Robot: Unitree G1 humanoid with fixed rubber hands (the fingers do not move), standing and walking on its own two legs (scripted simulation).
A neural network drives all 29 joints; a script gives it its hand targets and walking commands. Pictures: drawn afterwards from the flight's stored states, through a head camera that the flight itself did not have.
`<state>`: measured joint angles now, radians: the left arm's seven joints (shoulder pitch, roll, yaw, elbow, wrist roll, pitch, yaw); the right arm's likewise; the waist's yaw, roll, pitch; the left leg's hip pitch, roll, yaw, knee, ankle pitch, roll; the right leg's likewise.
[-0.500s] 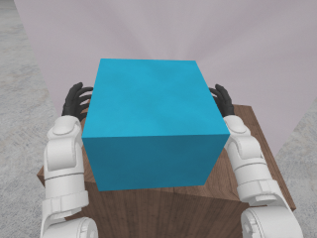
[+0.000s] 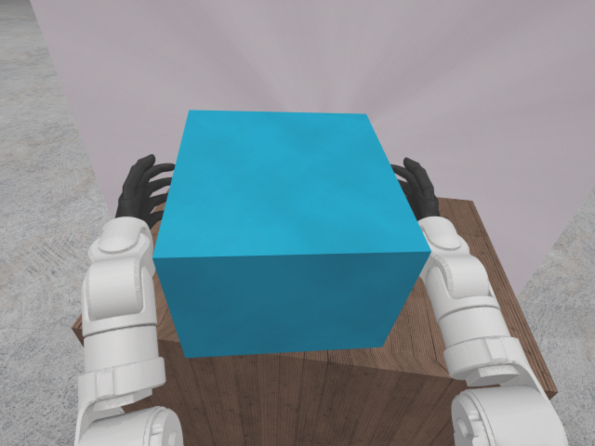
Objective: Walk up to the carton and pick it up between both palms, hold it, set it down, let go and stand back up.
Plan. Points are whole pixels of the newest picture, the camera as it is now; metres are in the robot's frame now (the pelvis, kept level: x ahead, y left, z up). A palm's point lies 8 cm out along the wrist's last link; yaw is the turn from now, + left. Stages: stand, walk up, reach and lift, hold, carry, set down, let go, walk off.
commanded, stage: hold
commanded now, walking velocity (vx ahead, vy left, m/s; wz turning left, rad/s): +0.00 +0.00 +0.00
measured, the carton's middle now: (283, 225) +0.39 +0.00 +0.14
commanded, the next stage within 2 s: none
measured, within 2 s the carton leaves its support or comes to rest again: neither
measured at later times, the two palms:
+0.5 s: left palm (138, 219) +0.35 +0.18 +0.20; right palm (421, 216) +0.36 -0.19 +0.18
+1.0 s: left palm (138, 218) +0.36 +0.18 +0.20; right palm (421, 215) +0.36 -0.19 +0.18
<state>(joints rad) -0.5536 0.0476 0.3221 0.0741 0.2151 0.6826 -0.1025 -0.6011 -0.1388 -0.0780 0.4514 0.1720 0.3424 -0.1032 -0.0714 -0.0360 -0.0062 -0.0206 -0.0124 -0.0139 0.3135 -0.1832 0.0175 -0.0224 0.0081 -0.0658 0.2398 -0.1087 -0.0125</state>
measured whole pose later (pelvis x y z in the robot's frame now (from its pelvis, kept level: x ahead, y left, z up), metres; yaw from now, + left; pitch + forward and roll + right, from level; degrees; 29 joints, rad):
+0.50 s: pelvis +0.00 +0.00 +0.00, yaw +0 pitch -7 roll -1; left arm -0.54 0.05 0.32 0.05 0.21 0.69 -0.10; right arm -0.59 -0.15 -0.06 0.43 0.19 0.35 -0.11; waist -0.08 -0.04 0.00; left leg -0.01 -0.01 -0.02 0.31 -0.19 0.02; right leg -0.01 0.01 -0.07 0.23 -0.11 -0.01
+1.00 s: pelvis +0.00 +0.00 +0.00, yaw +0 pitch -6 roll -1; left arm -0.55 0.04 0.32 0.07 0.22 0.69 -0.10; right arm -0.60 -0.14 -0.08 0.46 0.18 0.35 -0.10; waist -0.08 -0.04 0.00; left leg -0.01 -0.01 -0.01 0.31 -0.18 0.02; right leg -0.01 0.01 -0.06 0.24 -0.11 -0.01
